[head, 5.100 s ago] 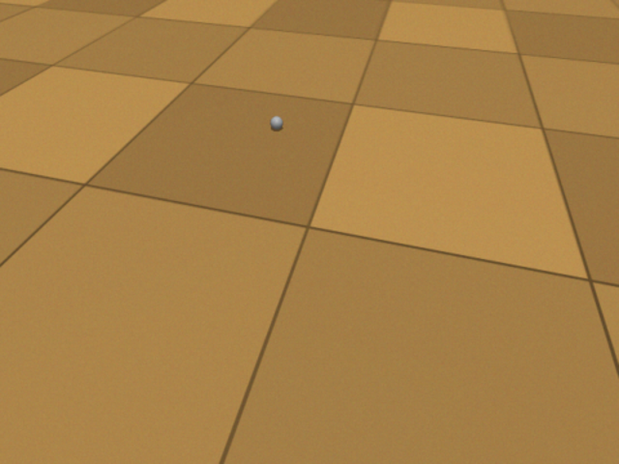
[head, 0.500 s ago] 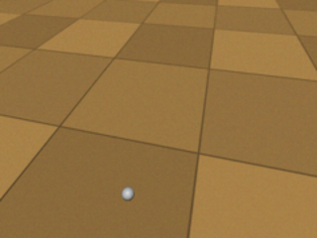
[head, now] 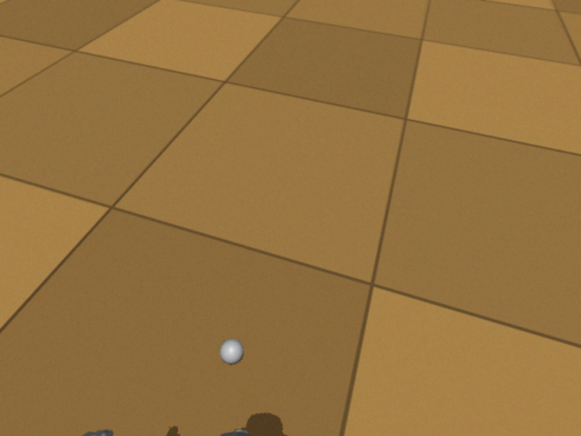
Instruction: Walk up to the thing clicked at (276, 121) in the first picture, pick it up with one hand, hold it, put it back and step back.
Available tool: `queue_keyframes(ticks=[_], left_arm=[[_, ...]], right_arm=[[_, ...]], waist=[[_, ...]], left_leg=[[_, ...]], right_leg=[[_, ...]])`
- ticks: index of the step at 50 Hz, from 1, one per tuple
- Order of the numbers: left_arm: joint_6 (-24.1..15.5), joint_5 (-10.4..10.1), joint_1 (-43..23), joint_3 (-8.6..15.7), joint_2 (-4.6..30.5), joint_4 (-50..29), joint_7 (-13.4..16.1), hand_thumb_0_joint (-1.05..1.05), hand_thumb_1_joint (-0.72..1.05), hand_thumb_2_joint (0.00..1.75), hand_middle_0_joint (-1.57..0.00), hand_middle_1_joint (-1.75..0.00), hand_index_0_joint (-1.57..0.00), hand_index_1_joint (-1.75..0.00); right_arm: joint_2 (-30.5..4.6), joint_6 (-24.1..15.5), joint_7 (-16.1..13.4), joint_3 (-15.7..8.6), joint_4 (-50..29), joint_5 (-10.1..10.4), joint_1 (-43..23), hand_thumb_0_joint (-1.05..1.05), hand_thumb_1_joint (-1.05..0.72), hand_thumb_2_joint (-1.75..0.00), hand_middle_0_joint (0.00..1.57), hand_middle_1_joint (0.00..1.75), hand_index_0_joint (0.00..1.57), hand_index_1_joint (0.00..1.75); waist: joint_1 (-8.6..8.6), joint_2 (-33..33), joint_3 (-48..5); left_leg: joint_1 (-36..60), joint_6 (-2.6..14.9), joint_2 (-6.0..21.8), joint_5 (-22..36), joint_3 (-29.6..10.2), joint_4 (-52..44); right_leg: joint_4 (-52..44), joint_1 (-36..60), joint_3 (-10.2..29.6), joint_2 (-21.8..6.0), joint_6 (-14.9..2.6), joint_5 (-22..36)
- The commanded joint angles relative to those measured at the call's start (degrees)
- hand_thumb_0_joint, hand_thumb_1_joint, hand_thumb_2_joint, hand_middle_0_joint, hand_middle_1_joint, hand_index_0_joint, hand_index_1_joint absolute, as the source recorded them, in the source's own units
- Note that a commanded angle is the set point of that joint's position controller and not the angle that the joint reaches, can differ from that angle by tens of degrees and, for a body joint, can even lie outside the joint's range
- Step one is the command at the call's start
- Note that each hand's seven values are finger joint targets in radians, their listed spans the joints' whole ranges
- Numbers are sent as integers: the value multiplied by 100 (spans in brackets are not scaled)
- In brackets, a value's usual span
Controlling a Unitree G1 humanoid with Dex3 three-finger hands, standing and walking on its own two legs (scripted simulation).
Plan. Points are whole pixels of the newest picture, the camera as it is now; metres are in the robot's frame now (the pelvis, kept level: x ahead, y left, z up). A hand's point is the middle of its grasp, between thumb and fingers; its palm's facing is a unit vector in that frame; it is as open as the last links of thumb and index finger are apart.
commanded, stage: walk up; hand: left
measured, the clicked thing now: (231, 350) +0.48 +0.21 -0.71
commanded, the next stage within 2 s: none
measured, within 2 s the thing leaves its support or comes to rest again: neither
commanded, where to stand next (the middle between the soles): +0.11 -0.01 m, yaw -1 degrees
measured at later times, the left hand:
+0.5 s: hand out of the picture +0.07 +0.27 -0.13, palm faces -0.02 -0.93 -0.35, open 7.4 cm
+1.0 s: hand out of the picture +0.11 +0.26 -0.12, palm faces -0.03 -0.94 -0.34, open 7.4 cm
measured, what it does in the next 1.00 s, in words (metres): stands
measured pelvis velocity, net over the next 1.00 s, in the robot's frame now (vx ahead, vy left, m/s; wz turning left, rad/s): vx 0.02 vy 0.00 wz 0.00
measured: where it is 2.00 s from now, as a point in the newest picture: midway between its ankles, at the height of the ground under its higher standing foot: outside the picture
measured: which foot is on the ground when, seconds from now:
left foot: down 0.00-1.00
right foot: down 0.00-1.00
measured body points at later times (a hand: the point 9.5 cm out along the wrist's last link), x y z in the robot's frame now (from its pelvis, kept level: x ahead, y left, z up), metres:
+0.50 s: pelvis +0.01 +0.01 +0.03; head +0.02 +0.00 +0.48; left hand +0.07 +0.32 -0.10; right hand +0.11 -0.29 -0.10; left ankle +0.07 +0.11 -0.72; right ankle +0.01 -0.13 -0.72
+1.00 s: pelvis +0.02 +0.00 +0.03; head +0.03 +0.01 +0.48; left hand +0.11 +0.31 -0.10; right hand +0.10 -0.30 -0.10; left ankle +0.07 +0.11 -0.72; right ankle +0.01 -0.13 -0.72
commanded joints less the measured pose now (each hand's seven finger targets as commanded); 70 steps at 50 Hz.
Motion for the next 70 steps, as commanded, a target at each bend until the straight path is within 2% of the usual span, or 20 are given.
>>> queue_keyframes(ticks=[1,2,4,6,10,20,52,53,54,55,56,57,58,62,64,65,66,67,68,70], left_arm=[[-248,92,602,328,1159,154,157,0,90,90,-20,-30,-20,-30],[-297,158,280,357,1396,103,163,0,90,90,-20,-30,-20,-30],[-275,163,-403,325,1532,7,101,0,90,90,-20,-30,-20,-30],[-247,125,-401,208,1248,129,79,0,90,90,-20,-30,-20,-30],[-253,115,-172,161,1068,427,30,0,90,90,-20,-30,-20,-30],[-288,110,-434,165,1090,691,15,0,90,90,-20,-30,-20,-30],[-222,169,-503,241,967,741,24,0,90,90,-20,-30,-20,-30],[-289,251,248,444,1466,689,39,0,90,90,-20,-30,-20,-30],[-310,326,548,533,1637,752,59,0,90,90,-20,-30,-20,-30],[-337,361,681,670,1830,745,100,0,90,90,-20,-30,-20,-30],[-384,387,718,748,1929,559,157,0,90,90,-20,-30,-20,-30],[-434,378,592,742,1830,431,195,0,90,90,-20,-30,-20,-30],[-457,382,353,754,1768,290,203,0,90,90,-20,-30,-20,-30],[-356,429,-425,660,1418,-166,-51,0,90,90,-20,-30,-20,-30],[-29,296,-439,569,1128,-255,-119,0,90,90,-20,-30,-20,-30],[134,279,-185,546,901,-350,-141,0,90,90,-20,-30,-20,-30],[250,290,53,528,689,-595,-129,0,90,90,-20,-30,-20,-30],[452,286,514,641,995,-551,-102,0,90,90,-20,-30,-20,-30],[562,246,535,671,1244,-458,-57,0,90,90,-20,-30,-20,-30],[619,319,591,787,1450,-614,-101,0,90,90,-20,-30,-20,-30]], right_arm=[[-1168,-52,-118,-176,-308,118,-540,0,-90,-90,20,30,20,30],[-1017,-35,-105,-134,-260,151,-418,0,-90,-90,20,30,20,30],[-1219,0,-108,-217,-21,125,-241,0,-90,-90,20,30,20,30],[-1318,-20,-69,-231,46,101,-607,0,-90,-90,20,30,20,30],[-1221,-53,-22,-119,205,86,-852,0,-90,-90,20,30,20,30],[-1110,-85,-23,-83,628,97,-894,0,-90,-90,20,30,20,30],[-1042,-70,-60,-123,729,44,-749,0,-90,-90,20,30,20,30],[-1571,8,90,-409,400,-160,-427,0,-90,-90,20,30,20,30],[-1448,65,165,-429,300,-211,-486,0,-90,-90,20,30,20,30],[-1263,122,237,-432,141,-236,-651,0,-90,-90,20,30,20,30],[-1220,167,291,-448,-62,-294,-834,0,-90,-90,20,30,20,30],[-1254,162,324,-493,-75,-291,-750,0,-90,-90,20,30,20,30],[-1312,140,348,-533,-118,-260,-576,0,-90,-90,20,30,20,30],[-1014,-53,317,-509,16,-74,138,0,-90,-90,20,30,20,30],[-1037,-183,24,-562,387,-28,799,0,-90,-90,20,30,20,30],[-1391,-212,-167,-657,456,-82,1195,0,-90,-90,20,30,20,30],[-2050,-267,-349,-764,388,-141,1582,0,-90,-90,20,30,20,30],[-2460,-275,-461,-816,107,-33,1332,0,-90,-90,20,30,20,30],[-2488,-277,-528,-829,-71,35,880,0,-90,-90,20,30,20,30],[-2178,-292,-729,-803,-255,45,738,0,-90,-90,20,30,20,30]], waist=[[293,870,-1083],[106,310,-1085],[-246,86,-784],[-110,387,-686],[50,301,-647],[-20,111,-792],[-45,194,-817],[59,432,-1247],[187,139,-867],[306,-576,-409],[409,-694,65],[332,-506,225],[133,-475,99],[-213,-1214,-181],[-437,-566,-116],[-479,173,-55],[-491,1421,-237],[-301,887,-801],[-191,677,-827],[-6,238,-910]], left_leg=[[333,449,940,1630,-1103,-805],[414,200,624,1416,-850,-575],[1125,107,398,164,-627,-900],[992,237,654,-198,-996,-1418],[677,246,824,-763,-1203,-2057],[1361,31,644,458,-840,-2272],[1465,-19,650,713,-799,-2515],[1247,173,295,-1606,-500,-1925],[356,98,185,-2107,-412,-1419],[-623,-34,37,-1471,-90,-266],[-1523,-81,258,-903,-432,451],[-1831,-134,442,-619,-618,720],[-1846,-172,616,-495,-801,875],[457,-165,403,-531,-161,-506],[1987,-388,-189,1175,478,-1341],[1978,-384,63,1875,166,-1615],[1894,24,1399,3039,-1571,-2059],[1436,929,2497,2802,-3178,-2191],[1192,1340,2687,2726,-3324,-2139],[1500,1085,2242,3299,-2219,-1534]], right_leg=[[-1473,854,461,-298,-118,1573],[-1830,639,1150,-741,-302,1766],[-1837,-303,1207,-962,-462,1291],[-1825,-189,630,-493,-165,887],[-2079,375,539,-368,-139,659],[-2750,731,571,-587,-33,1558],[-2988,1068,448,-581,30,1801],[-2836,1440,576,-511,-205,-325],[-3074,1544,1112,-833,-404,-1238],[-3627,1756,1951,-1452,-699,-2066],[-3881,1833,2517,-2002,-1000,-2046],[-3882,1921,2534,-2154,-1151,-1399],[-3752,2091,2294,-2071,-1228,-720],[-3118,605,535,-1071,-815,92],[-1432,-492,-227,-460,-558,1446],[-371,-657,-364,-151,-339,1158],[863,-1101,66,426,-145,-592],[1765,-775,1024,392,-53,-890],[2632,-704,1310,323,-70,-781],[3511,-1252,1584,80,-39,-382]])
